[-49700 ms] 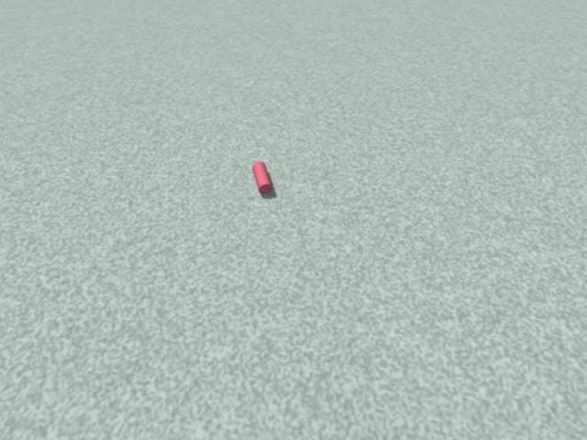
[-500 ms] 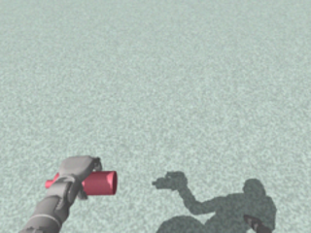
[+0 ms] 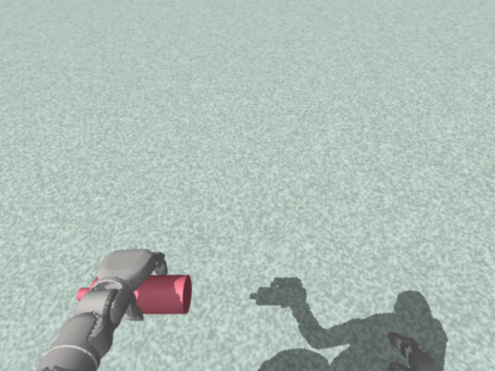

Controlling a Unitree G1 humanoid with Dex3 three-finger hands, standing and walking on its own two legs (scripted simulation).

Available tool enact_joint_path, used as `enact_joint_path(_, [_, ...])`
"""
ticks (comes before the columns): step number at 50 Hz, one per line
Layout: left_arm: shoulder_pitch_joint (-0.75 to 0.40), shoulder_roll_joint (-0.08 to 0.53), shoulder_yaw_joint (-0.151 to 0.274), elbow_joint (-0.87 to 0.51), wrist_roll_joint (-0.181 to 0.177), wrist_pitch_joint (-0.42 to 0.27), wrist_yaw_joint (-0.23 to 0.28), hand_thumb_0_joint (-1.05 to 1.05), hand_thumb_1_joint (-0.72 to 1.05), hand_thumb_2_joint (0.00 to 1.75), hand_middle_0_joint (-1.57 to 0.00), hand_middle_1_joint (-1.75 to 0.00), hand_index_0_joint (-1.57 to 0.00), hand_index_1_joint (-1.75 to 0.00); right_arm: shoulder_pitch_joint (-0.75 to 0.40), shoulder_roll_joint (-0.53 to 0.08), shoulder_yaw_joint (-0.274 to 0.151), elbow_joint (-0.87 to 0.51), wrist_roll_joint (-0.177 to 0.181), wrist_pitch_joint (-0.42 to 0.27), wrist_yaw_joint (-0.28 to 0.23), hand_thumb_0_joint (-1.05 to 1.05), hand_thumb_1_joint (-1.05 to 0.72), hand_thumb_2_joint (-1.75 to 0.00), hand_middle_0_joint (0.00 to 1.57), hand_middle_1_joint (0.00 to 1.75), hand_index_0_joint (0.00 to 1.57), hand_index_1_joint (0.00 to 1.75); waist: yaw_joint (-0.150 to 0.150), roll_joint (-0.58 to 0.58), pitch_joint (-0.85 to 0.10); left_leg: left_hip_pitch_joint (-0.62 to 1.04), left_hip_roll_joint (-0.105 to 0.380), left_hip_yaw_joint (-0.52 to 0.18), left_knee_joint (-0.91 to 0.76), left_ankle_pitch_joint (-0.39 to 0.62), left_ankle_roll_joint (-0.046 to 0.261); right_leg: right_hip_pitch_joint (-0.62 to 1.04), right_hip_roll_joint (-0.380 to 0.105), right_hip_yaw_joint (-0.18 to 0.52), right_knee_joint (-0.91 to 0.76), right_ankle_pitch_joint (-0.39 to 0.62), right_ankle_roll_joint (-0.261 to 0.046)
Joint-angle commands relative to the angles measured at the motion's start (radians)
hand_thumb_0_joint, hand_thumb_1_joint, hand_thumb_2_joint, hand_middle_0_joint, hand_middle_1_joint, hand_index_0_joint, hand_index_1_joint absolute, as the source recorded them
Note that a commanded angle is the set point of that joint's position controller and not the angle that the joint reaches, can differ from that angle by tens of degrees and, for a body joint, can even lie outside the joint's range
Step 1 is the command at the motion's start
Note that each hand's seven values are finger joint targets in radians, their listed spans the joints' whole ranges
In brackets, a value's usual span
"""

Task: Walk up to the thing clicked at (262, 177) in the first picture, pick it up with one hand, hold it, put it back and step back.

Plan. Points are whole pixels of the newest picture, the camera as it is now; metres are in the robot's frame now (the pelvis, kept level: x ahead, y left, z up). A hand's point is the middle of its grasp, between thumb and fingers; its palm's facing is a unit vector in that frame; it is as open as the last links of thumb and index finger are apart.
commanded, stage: hold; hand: left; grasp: from above
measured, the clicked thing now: (133, 294) +0.29 +0.24 -0.10
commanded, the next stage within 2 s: crouch in 1.14 s
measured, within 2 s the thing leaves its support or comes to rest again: neither
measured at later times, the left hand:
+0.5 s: hand (129, 290) +0.28 +0.22 -0.04, palm faces -0.49 -0.02 -0.87, open 9.7 cm
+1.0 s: hand (128, 291) +0.28 +0.22 -0.03, palm faces -0.50 -0.02 -0.87, open 9.6 cm
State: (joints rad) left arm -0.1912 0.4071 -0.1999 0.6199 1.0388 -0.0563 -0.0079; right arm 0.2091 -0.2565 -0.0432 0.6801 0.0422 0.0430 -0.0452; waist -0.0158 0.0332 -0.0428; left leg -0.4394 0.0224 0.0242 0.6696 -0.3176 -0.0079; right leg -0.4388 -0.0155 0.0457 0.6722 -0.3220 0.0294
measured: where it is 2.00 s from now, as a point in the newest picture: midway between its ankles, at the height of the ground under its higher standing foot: outside the picture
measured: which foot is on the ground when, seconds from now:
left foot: down 0.00-1.00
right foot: down 0.00-1.00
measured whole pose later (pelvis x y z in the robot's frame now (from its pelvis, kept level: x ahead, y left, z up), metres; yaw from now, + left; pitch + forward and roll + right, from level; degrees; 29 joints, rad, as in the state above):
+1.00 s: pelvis -0.01 +0.00 +0.01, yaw +0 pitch +1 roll +0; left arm -0.21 0.43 -0.21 0.61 1.01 -0.10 -0.07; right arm 0.18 -0.26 -0.02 0.68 0.05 0.06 -0.06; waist 0.00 0.04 0.00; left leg -0.31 0.02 0.03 0.53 -0.25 -0.01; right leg -0.31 -0.02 0.05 0.54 -0.26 0.03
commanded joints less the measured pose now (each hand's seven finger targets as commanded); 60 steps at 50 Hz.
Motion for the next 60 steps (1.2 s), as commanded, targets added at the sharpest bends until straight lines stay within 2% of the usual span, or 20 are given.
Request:
enact_joint_path(1, [-0.366, 0.241, 0.139, -0.248, -0.008, 0.005, 0.055, 0.00, 0.73, 0.85, -1.05, -0.70, -1.07, -0.68, -0.049, -0.143, -0.049, -0.125, 0.000, -0.034, -0.016, 0.00, -0.90, -0.90, 0.20, 0.30, 0.20, 0.30, 0.001, 0.008, -0.303, 0.204, -0.043, 0.005, -0.076, 0.266, 0.017, 0.084, 0.043, -0.030, -0.108, 0.248, -0.027])
enact_joint_path(3, [-0.382, 0.225, 0.122, -0.268, -0.013, 0.006, 0.046, 0.00, 0.72, 0.84, -1.03, -0.71, -1.05, -0.69, -0.050, -0.140, -0.047, -0.127, 0.000, -0.033, -0.015, 0.00, -0.89, -0.90, 0.20, 0.30, 0.20, 0.30, -0.004, 0.019, -0.304, 0.214, -0.041, 0.005, -0.085, 0.263, 0.016, 0.085, 0.044, -0.032, -0.111, 0.242, -0.029])
enact_joint_path(7, [-0.372, 0.251, 0.137, -0.249, -0.016, 0.004, 0.030, 0.00, 0.72, 0.83, -1.04, -0.70, -1.06, -0.68, -0.066, -0.143, -0.046, -0.132, 0.004, -0.032, -0.017, 0.00, -0.90, -0.90, 0.20, 0.30, 0.20, 0.30, 0.010, 0.011, -0.281, 0.214, -0.040, 0.001, -0.103, 0.250, 0.017, 0.095, 0.046, -0.037, -0.129, 0.222, -0.031])
enact_joint_path(9, [-0.364, 0.223, 0.117, -0.237, -0.021, 0.003, 0.017, 0.00, 0.69, 0.82, -1.02, -0.71, -1.04, -0.69, -0.066, -0.136, -0.040, -0.134, 0.003, -0.032, -0.016, 0.00, -0.90, -0.90, 0.20, 0.30, 0.20, 0.30, 0.004, 0.004, -0.266, 0.209, -0.040, 0.004, -0.113, 0.240, 0.020, 0.101, 0.045, -0.036, -0.135, 0.215, -0.031])
enact_joint_path(11, [-0.390, 0.249, 0.136, -0.254, -0.024, -0.002, 0.013, 0.00, 0.71, 0.82, -1.03, -0.71, -1.05, -0.69, -0.073, -0.140, -0.041, -0.137, 0.005, -0.032, -0.019, 0.00, -0.90, -0.90, 0.20, 0.30, 0.20, 0.30, 0.012, 0.023, -0.272, 0.223, -0.038, 0.002, -0.121, 0.234, 0.016, 0.099, 0.047, -0.037, -0.142, 0.204, -0.034])
enact_joint_path(15, [-0.384, 0.231, 0.121, -0.258, -0.026, -0.008, 0.004, 0.00, 0.71, 0.81, -1.03, -0.70, -1.05, -0.68, -0.079, -0.135, -0.036, -0.146, 0.006, -0.035, -0.019, 0.00, -0.90, -0.90, 0.20, 0.30, 0.20, 0.30, 0.006, 0.014, -0.257, 0.231, -0.037, 0.002, -0.134, 0.234, 0.017, 0.101, 0.048, -0.037, -0.151, 0.204, -0.035])
enact_joint_path(23, [-0.374, 0.259, 0.156, -0.251, -0.032, -0.020, 0.000, 0.00, 0.73, 0.81, -1.05, -0.69, -1.07, -0.67, -0.089, -0.139, -0.033, -0.147, 0.005, -0.034, -0.022, 0.00, -0.90, -0.90, 0.20, 0.30, 0.20, 0.30, 0.016, 0.018, -0.253, 0.257, -0.036, 0.000, -0.155, 0.230, 0.015, 0.125, 0.047, -0.036, -0.172, 0.194, -0.035])
enact_joint_path(26, [-0.403, 0.248, 0.131, -0.260, -0.032, -0.024, -0.008, 0.00, 0.72, 0.81, -1.05, -0.69, -1.07, -0.67, -0.089, -0.137, -0.030, -0.143, 0.005, -0.032, -0.023, 0.00, -0.90, -0.90, 0.20, 0.30, 0.20, 0.30, 0.002, 0.012, -0.258, 0.271, -0.034, 0.000, -0.160, 0.245, 0.016, 0.129, 0.047, -0.037, -0.175, 0.210, -0.036])
enact_joint_path(29, [-0.424, 0.262, 0.147, -0.266, -0.032, -0.026, -0.004, 0.00, 0.71, 0.80, -1.04, -0.68, -1.06, -0.66, -0.089, -0.138, -0.030, -0.140, 0.005, -0.032, -0.025, 0.00, -0.90, -0.90, 0.20, 0.30, 0.20, 0.30, 0.011, 0.020, -0.260, 0.275, -0.035, 0.003, -0.165, 0.241, 0.016, 0.137, 0.047, -0.035, -0.184, 0.206, -0.035])
enact_joint_path(32, [-0.446, 0.232, 0.118, -0.266, -0.044, -0.026, -0.003, 0.00, 0.75, 0.79, -1.06, -0.69, -1.09, -0.66, -0.100, -0.133, -0.026, -0.145, 0.005, -0.033, -0.026, 0.00, -0.90, -0.90, 0.20, 0.30, 0.20, 0.30, 0.004, 0.014, -0.250, 0.277, -0.036, 0.003, -0.174, 0.219, 0.018, 0.134, 0.047, -0.035, -0.197, 0.190, -0.033])
enact_joint_path(35, [-0.385, 0.266, 0.157, -0.225, -0.042, -0.023, -0.004, 0.00, 0.74, 0.77, -1.06, -0.66, -1.08, -0.63, -0.104, -0.136, -0.027, -0.144, 0.006, -0.030, -0.026, 0.00, -0.90, -0.90, 0.20, 0.30, 0.20, 0.30, 0.023, -0.003, -0.223, 0.254, -0.039, 0.003, -0.186, 0.207, 0.020, 0.157, 0.045, -0.036, -0.211, 0.175, -0.031])
enact_joint_path(39, [-0.369, 0.250, 0.138, -0.243, -0.039, -0.029, -0.023, 0.00, 0.77, 0.81, -1.09, -0.66, -1.11, -0.65, -0.119, -0.130, -0.026, -0.158, 0.007, -0.022, -0.028, 0.00, -0.90, -0.90, 0.20, 0.30, 0.20, 0.30, 0.021, 0.001, -0.222, 0.265, -0.043, 0.007, -0.189, 0.217, 0.022, 0.164, 0.040, -0.032, -0.217, 0.184, -0.032])
enact_joint_path(43, [-0.404, 0.271, 0.148, -0.268, -0.033, -0.042, -0.022, 0.00, 0.77, 0.80, -1.10, -0.64, -1.11, -0.63, -0.116, -0.129, -0.025, -0.153, 0.005, -0.020, -0.030, 0.00, -0.90, -0.90, 0.20, 0.30, 0.20, 0.30, 0.020, 0.022, -0.230, 0.282, -0.042, 0.003, -0.194, 0.221, 0.019, 0.159, 0.041, -0.032, -0.218, 0.186, -0.035])
enact_joint_path(45, [-0.442, 0.252, 0.128, -0.289, -0.037, -0.046, -0.017, 0.00, 0.76, 0.77, -1.07, -0.66, -1.10, -0.64, -0.105, -0.130, -0.025, -0.145, 0.005, -0.019, -0.031, 0.00, -0.90, -0.90, 0.20, 0.30, 0.20, 0.30, 0.009, 0.026, -0.254, 0.302, -0.037, 0.001, -0.196, 0.231, 0.017, 0.161, 0.046, -0.036, -0.215, 0.199, -0.036])
enact_joint_path(49, [-0.427, 0.268, 0.153, -0.250, -0.040, -0.046, 0.006, 0.00, 0.74, 0.78, -1.07, -0.64, -1.09, -0.63, -0.105, -0.134, -0.026, -0.139, 0.006, -0.017, -0.031, 0.00, -0.90, -0.90, 0.20, 0.30, 0.20, 0.30, 0.010, 0.029, -0.248, 0.304, -0.037, 0.003, -0.196, 0.244, 0.015, 0.160, 0.044, -0.037, -0.217, 0.210, -0.037])
enact_joint_path(50, [-0.431, 0.238, 0.127, -0.256, -0.035, -0.044, 0.009, 0.00, 0.72, 0.79, -1.05, -0.66, -1.07, -0.64, -0.102, -0.130, -0.026, -0.139, 0.006, -0.017, -0.031, 0.00, -0.90, -0.90, 0.20, 0.30, 0.20, 0.30, 0.007, 0.027, -0.255, 0.311, -0.036, 0.003, -0.195, 0.258, 0.014, 0.154, 0.046, -0.040, -0.213, 0.223, -0.037])
enact_joint_path(52, [-0.421, 0.264, 0.149, -0.227, -0.030, -0.037, 0.020, 0.00, 0.72, 0.76, -1.05, -0.65, -1.07, -0.63, -0.100, -0.139, -0.031, -0.128, 0.005, -0.015, -0.030, 0.00, -0.90, -0.90, 0.20, 0.30, 0.20, 0.30, 0.012, 0.021, -0.240, 0.305, -0.034, 0.000, -0.194, 0.267, 0.011, 0.158, 0.047, -0.044, -0.213, 0.227, -0.038])
enact_joint_path(55, [-0.419, 0.232, 0.119, -0.224, -0.026, -0.033, 0.023, 0.00, 0.75, 0.77, -1.07, -0.65, -1.09, -0.63, -0.096, -0.132, -0.032, -0.129, 0.005, -0.014, -0.026, 0.00, -0.90, -0.90, 0.20, 0.30, 0.20, 0.30, 0.010, 0.020, -0.256, 0.308, -0.035, 0.004, -0.194, 0.278, 0.012, 0.170, 0.045, -0.043, -0.213, 0.243, -0.038])
enact_joint_path(58, [-0.398, 0.245, 0.135, -0.190, -0.032, -0.029, 0.025, 0.00, 0.72, 0.79, -1.07, -0.62, -1.08, -0.61, -0.094, -0.138, -0.036, -0.128, 0.006, -0.009, -0.026, 0.00, -0.90, -0.90, 0.20, 0.30, 0.20, 0.30, 0.011, 0.008, -0.232, 0.293, -0.038, 0.004, -0.196, 0.277, 0.014, 0.173, 0.042, -0.042, -0.221, 0.244, -0.035])
enact_joint_path(60, [-0.407, 0.236, 0.120, -0.185, -0.034, -0.032, 0.018, 0.00, 0.76, 0.80, -1.10, -0.63, -1.11, -0.62, -0.100, -0.133, -0.034, -0.131, 0.006, -0.007, -0.026, 0.00, -0.90, -0.90, 0.20, 0.30, 0.20, 0.30, 0.009, -0.020, -0.231, 0.287, -0.042, 0.005, -0.192, 0.279, 0.020, 0.180, 0.039, -0.039, -0.224, 0.253, -0.030])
